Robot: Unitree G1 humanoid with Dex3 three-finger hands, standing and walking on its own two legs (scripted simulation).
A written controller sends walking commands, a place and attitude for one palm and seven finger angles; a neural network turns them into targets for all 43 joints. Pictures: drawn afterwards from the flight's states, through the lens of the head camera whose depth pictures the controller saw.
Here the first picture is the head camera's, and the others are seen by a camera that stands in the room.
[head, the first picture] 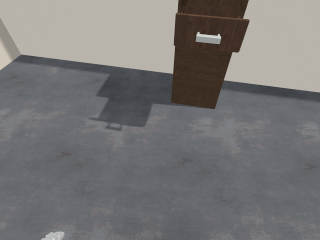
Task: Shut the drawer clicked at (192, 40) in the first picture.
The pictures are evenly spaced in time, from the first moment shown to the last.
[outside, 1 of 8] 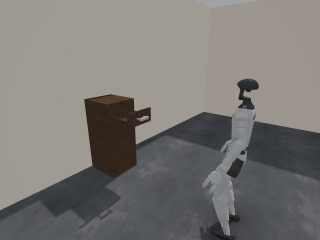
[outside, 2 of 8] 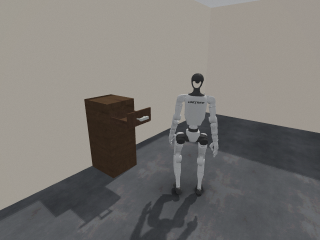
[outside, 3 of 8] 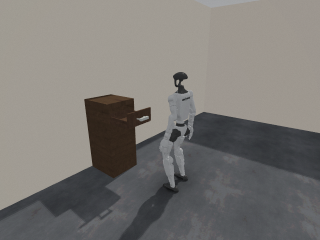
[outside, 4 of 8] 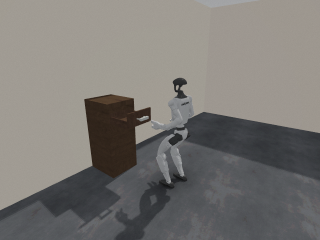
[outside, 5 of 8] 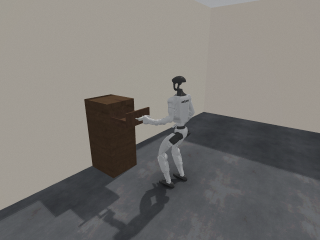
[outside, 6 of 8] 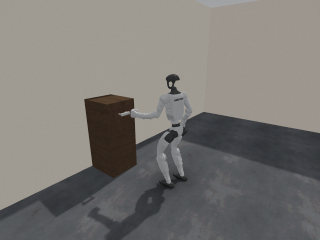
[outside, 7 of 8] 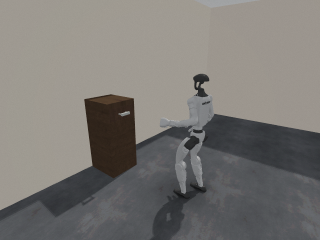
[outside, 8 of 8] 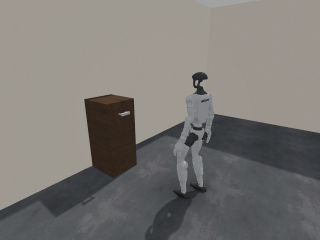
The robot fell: no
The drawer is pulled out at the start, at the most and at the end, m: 0.30 0.30 0.00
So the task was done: yes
